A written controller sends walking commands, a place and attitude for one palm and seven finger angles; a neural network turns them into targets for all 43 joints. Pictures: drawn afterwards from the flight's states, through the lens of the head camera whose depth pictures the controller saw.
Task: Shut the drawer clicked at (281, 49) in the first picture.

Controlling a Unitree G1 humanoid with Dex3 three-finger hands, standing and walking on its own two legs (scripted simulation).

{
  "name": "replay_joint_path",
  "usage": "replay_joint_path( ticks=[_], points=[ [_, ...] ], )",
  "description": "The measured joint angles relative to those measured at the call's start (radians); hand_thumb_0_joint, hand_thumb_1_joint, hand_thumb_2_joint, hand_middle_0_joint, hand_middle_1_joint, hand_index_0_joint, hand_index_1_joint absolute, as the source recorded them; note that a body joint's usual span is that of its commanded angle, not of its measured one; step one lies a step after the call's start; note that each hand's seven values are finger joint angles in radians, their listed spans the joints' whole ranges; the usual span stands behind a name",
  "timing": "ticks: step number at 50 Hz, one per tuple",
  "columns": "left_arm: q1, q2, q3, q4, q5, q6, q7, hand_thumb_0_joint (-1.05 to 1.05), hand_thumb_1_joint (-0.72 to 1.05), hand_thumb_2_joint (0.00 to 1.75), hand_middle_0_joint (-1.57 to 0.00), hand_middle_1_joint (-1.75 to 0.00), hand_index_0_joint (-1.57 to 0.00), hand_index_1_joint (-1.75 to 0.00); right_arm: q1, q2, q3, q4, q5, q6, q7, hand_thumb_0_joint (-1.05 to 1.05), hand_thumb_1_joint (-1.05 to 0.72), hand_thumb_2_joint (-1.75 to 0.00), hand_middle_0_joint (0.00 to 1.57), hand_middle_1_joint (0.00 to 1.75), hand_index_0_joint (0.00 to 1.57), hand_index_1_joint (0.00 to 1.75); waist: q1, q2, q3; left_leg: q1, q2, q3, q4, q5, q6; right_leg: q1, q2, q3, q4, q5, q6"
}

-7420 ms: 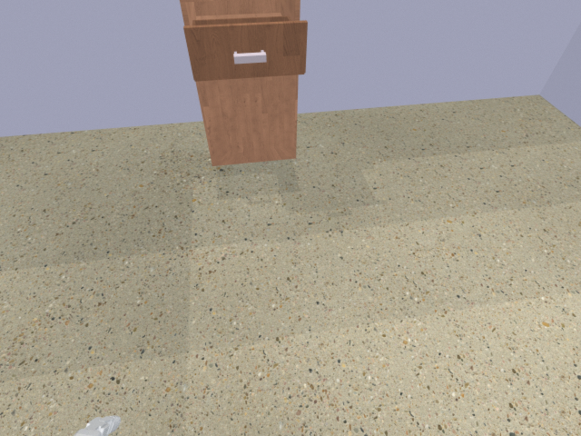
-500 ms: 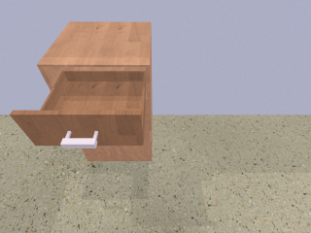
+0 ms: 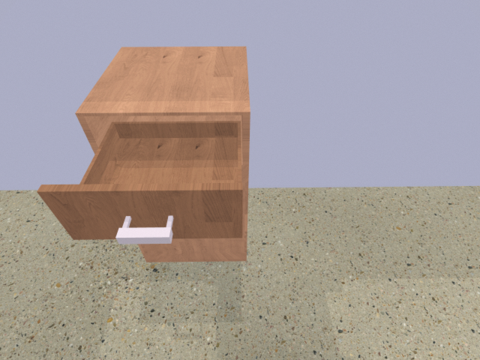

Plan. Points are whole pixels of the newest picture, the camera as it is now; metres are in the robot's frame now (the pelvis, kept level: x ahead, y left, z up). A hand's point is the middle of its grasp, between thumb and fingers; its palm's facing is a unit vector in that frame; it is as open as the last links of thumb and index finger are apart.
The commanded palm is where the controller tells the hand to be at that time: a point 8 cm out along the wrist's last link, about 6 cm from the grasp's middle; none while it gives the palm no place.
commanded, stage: look again from close up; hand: left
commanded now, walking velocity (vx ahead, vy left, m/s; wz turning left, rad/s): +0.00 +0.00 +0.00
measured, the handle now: (147, 227) +0.39 +0.23 -0.05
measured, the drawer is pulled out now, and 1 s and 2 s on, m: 0.28 0.28 0.28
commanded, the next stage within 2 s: shuffle to correct the standing spot in 0.12 s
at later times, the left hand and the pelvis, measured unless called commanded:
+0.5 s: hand out of the picture +0.00 +0.16 -0.18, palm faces +0.06 -0.98 -0.18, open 7.4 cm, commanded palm none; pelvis +0.03 -0.01 +0.00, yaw +1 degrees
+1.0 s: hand out of the picture +0.12 +0.17 -0.17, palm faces +0.10 -0.96 -0.26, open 7.3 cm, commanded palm none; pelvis +0.09 -0.02 -0.01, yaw +3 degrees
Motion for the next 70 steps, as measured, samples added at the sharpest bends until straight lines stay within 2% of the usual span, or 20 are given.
replay_joint_path(
  ticks=[14, 21, 27, 30, 32, 35, 37, 39, 44, 49, 50, 52, 55, 58, 60, 66, 70],
  points=[
    [0.007, -0.012, -0.008, 0.022, -0.002, 0.015, -0.002, 0.00, 0.91, 0.90, -0.20, -0.29, -0.20, -0.30, -0.049, -0.018, 0.001, 0.016, 0.007, -0.004, -0.002, 0.01, -0.91, -0.90, 0.20, 0.30, 0.20, 0.30, 0.003, -0.020, 0.047, 0.043, -0.013, 0.008, -0.039, 0.006, 0.008, 0.031, -0.012, 0.009, -0.019, -0.003, 0.013],
    [0.046, -0.013, -0.002, 0.025, 0.013, 0.018, -0.017, 0.00, 0.91, 0.90, -0.20, -0.29, -0.20, -0.30, -0.031, -0.018, -0.006, 0.022, 0.002, 0.014, 0.009, 0.01, -0.91, -0.90, 0.20, 0.30, 0.20, 0.30, 0.008, -0.030, 0.032, 0.034, -0.014, -0.008, 0.006, -0.036, 0.004, 0.021, -0.015, -0.007, 0.043, -0.062, -0.008],
    [0.087, -0.021, 0.006, 0.028, 0.012, -0.007, -0.020, 0.00, 0.91, 0.90, -0.20, -0.29, -0.20, -0.30, -0.016, -0.022, -0.010, 0.025, 0.002, 0.010, 0.010, 0.01, -0.91, -0.90, 0.20, 0.30, 0.20, 0.30, 0.013, -0.012, 0.029, 0.012, 0.006, -0.027, 0.078, -0.095, -0.010, 0.029, 0.002, -0.030, 0.068, -0.107, -0.009],
    [0.105, -0.021, 0.015, 0.030, 0.012, -0.022, -0.015, 0.00, 0.91, 0.90, -0.20, -0.29, -0.20, -0.30, -0.021, -0.019, -0.013, 0.024, 0.001, 0.009, 0.011, 0.01, -0.91, -0.90, 0.20, 0.30, 0.19, 0.30, 0.017, -0.018, 0.036, -0.022, 0.020, -0.001, 0.148, -0.133, -0.014, 0.045, 0.003, -0.050, 0.073, -0.130, -0.012],
    [0.117, -0.019, 0.020, 0.031, 0.015, -0.025, -0.011, 0.00, 0.90, 0.90, -0.20, -0.29, -0.20, -0.30, -0.032, -0.017, -0.015, 0.022, 0.002, 0.005, 0.012, 0.01, -0.91, -0.90, 0.20, 0.30, 0.19, 0.30, 0.025, -0.029, 0.046, -0.029, 0.024, 0.022, 0.126, -0.124, -0.015, 0.062, -0.001, -0.058, 0.075, -0.145, -0.007],
    [0.127, -0.015, 0.018, 0.054, 0.007, -0.002, -0.004, 0.00, 0.90, 0.90, -0.20, -0.29, -0.20, -0.30, -0.057, -0.009, -0.012, 0.020, 0.002, -0.019, 0.004, 0.01, -0.91, -0.90, 0.20, 0.30, 0.19, 0.30, 0.033, -0.066, 0.056, 0.014, 0.007, 0.052, 0.094, -0.102, 0.015, 0.034, -0.020, -0.032, 0.184, -0.181, -0.015],
    [0.111, -0.020, 0.011, 0.067, 0.001, 0.023, 0.004, 0.00, 0.91, 0.90, -0.20, -0.29, -0.20, -0.30, -0.061, -0.009, -0.007, 0.014, 0.003, -0.028, -0.013, 0.01, -0.92, -0.90, 0.20, 0.30, 0.19, 0.30, 0.025, -0.058, 0.057, 0.048, 0.007, 0.053, 0.057, -0.100, 0.020, -0.014, -0.008, -0.017, 0.310, -0.263, -0.017],
    [0.081, -0.023, 0.009, 0.061, -0.002, 0.037, 0.008, 0.00, 0.91, 0.90, -0.20, -0.29, -0.20, -0.30, -0.062, -0.008, -0.004, 0.010, 0.003, -0.022, -0.021, 0.01, -0.92, -0.90, 0.20, 0.30, 0.19, 0.30, 0.017, -0.043, 0.064, 0.080, 0.007, 0.043, 0.010, -0.076, 0.023, -0.051, -0.005, -0.020, 0.358, -0.283, -0.016],
    [-0.008, -0.015, 0.015, 0.000, -0.001, 0.037, 0.011, 0.00, 0.91, 0.90, -0.20, -0.29, -0.20, -0.30, -0.073, 0.001, -0.007, 0.011, 0.006, 0.005, -0.021, 0.01, -0.92, -0.90, 0.20, 0.30, 0.20, 0.30, 0.016, -0.027, 0.091, 0.121, 0.000, 0.028, -0.066, -0.041, 0.014, -0.112, -0.015, -0.028, 0.281, -0.150, -0.009],
    [-0.063, 0.012, 0.032, -0.044, 0.003, 0.040, 0.011, 0.00, 0.92, 0.90, -0.20, -0.29, -0.20, -0.30, -0.086, 0.006, -0.024, 0.001, 0.002, 0.024, -0.018, 0.02, -0.92, -0.90, 0.20, 0.30, 0.20, 0.30, 0.012, -0.024, 0.115, 0.118, 0.000, 0.034, -0.034, -0.060, -0.008, -0.111, -0.004, -0.029, 0.181, -0.046, -0.019],
    [-0.065, 0.016, 0.034, -0.053, 0.004, 0.036, 0.009, 0.00, 0.92, 0.90, -0.20, -0.29, -0.20, -0.30, -0.085, 0.004, -0.028, -0.002, 0.002, 0.027, -0.016, 0.02, -0.92, -0.90, 0.20, 0.30, 0.20, 0.30, 0.012, -0.023, 0.116, 0.110, 0.001, 0.036, -0.010, -0.074, -0.014, -0.095, -0.003, -0.029, 0.136, 0.014, -0.022],
    [-0.069, 0.015, 0.034, -0.060, 0.009, 0.021, 0.009, 0.00, 0.92, 0.90, -0.20, -0.29, -0.20, -0.30, -0.092, -0.008, -0.038, -0.005, 0.007, 0.034, -0.011, 0.02, -0.92, -0.90, 0.20, 0.30, 0.20, 0.30, 0.012, -0.004, 0.114, 0.073, 0.018, 0.033, 0.067, -0.109, -0.027, -0.086, 0.014, -0.033, 0.114, 0.001, -0.046],
    [-0.078, 0.007, 0.022, -0.064, 0.010, 0.010, 0.007, 0.00, 0.91, 0.90, -0.20, -0.29, -0.20, -0.30, -0.108, -0.023, -0.052, -0.016, 0.015, 0.051, -0.009, 0.01, -0.92, -0.90, 0.20, 0.30, 0.20, 0.30, -0.006, 0.012, 0.114, -0.018, 0.020, -0.008, 0.252, -0.237, -0.046, -0.090, 0.020, -0.052, 0.111, -0.008, -0.072],
    [-0.082, 0.001, 0.017, -0.074, 0.013, 0.014, 0.006, 0.00, 0.91, 0.90, -0.20, -0.29, -0.20, -0.30, -0.125, -0.026, -0.056, -0.019, 0.014, 0.063, -0.001, 0.01, -0.92, -0.90, 0.20, 0.30, 0.19, 0.30, 0.001, -0.006, 0.108, -0.085, 0.021, -0.023, 0.383, -0.239, -0.060, -0.087, 0.018, -0.049, 0.067, 0.028, -0.080],
    [-0.081, 0.002, 0.022, -0.081, 0.014, 0.019, 0.007, 0.00, 0.92, 0.90, -0.20, -0.29, -0.20, -0.30, -0.128, -0.026, -0.056, -0.025, 0.014, 0.066, 0.007, 0.01, -0.92, -0.90, 0.20, 0.30, 0.19, 0.30, 0.008, -0.022, 0.101, -0.105, 0.027, -0.027, 0.398, -0.218, -0.068, -0.086, 0.018, -0.044, 0.038, 0.053, -0.082],
    [-0.061, 0.021, 0.034, -0.094, 0.021, 0.030, -0.003, 0.00, 0.92, 0.90, -0.20, -0.29, -0.20, -0.30, -0.113, -0.027, -0.054, -0.041, 0.007, 0.067, 0.023, 0.01, -0.91, -0.90, 0.19, 0.30, 0.19, 0.30, 0.035, -0.056, 0.069, -0.084, 0.038, -0.012, 0.270, -0.171, -0.072, -0.094, 0.015, -0.035, -0.023, 0.112, -0.078],
    [-0.023, 0.031, 0.042, -0.077, 0.017, 0.046, -0.006, 0.00, 0.91, 0.90, -0.20, -0.30, -0.20, -0.30, -0.073, -0.029, -0.047, -0.047, 0.004, 0.046, 0.023, 0.01, -0.91, -0.90, 0.19, 0.30, 0.19, 0.30, 0.033, -0.051, 0.032, 0.023, 0.039, 0.012, 0.027, -0.081, -0.056, -0.109, 0.027, -0.036, -0.019, 0.120, -0.060]
  ],
)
